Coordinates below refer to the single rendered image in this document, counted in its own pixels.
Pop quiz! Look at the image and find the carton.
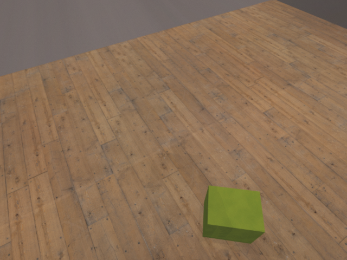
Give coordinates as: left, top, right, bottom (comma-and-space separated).
203, 185, 265, 244

